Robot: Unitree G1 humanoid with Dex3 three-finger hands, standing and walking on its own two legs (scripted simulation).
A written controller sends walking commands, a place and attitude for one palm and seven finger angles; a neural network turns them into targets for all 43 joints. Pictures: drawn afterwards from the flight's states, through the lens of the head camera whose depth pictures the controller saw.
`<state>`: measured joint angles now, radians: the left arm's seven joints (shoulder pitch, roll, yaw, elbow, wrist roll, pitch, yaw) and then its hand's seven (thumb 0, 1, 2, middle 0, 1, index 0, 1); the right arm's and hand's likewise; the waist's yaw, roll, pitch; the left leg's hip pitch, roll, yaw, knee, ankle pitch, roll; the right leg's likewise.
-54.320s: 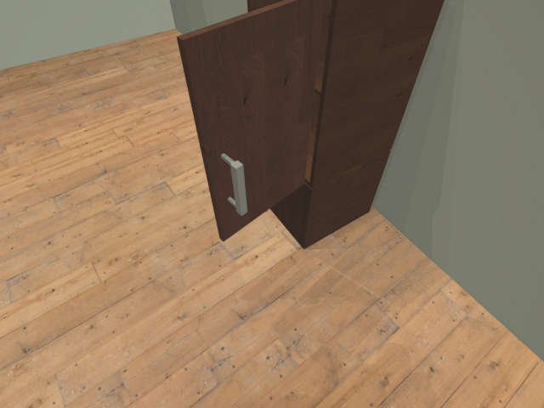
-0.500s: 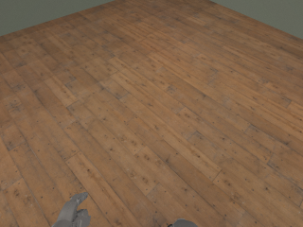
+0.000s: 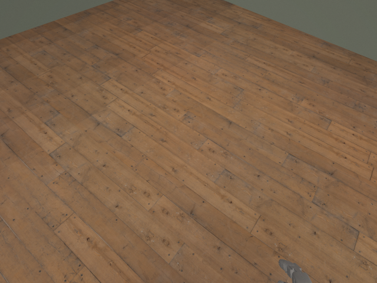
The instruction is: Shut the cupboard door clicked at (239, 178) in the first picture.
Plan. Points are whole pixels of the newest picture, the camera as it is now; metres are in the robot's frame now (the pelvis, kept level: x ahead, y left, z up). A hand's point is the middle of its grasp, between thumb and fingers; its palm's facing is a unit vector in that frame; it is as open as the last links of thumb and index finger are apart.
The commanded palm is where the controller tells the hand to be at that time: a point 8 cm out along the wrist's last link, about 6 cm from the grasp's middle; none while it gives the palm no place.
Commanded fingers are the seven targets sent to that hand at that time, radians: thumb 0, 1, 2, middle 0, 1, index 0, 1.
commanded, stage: turn to face it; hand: left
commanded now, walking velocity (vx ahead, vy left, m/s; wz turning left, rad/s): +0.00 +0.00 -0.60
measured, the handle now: out of the picture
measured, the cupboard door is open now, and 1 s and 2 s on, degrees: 34 34 34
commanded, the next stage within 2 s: none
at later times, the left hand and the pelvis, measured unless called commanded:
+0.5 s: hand (141, 249) +0.20 +0.14 -0.15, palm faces -0.33 -0.90 -0.29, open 7.4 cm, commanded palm none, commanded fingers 0.00 0.90 0.90 -0.20 -0.30 -0.20 -0.30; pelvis +0.01 -0.02 -0.01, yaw -19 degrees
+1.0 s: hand (161, 232) +0.25 +0.10 -0.16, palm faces -0.56 -0.80 -0.21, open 7.4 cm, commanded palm none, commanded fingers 0.00 0.90 0.90 -0.20 -0.30 -0.20 -0.30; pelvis +0.04 -0.02 +0.01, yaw -37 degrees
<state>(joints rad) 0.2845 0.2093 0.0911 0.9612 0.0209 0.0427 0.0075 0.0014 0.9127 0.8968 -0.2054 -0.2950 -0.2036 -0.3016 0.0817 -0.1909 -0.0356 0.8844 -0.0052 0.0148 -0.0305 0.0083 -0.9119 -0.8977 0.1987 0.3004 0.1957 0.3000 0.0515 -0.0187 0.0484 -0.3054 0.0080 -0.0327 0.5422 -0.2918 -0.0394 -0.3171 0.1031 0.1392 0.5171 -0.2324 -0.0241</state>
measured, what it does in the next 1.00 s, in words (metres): steps on the spot, turning right: right foot, then left foot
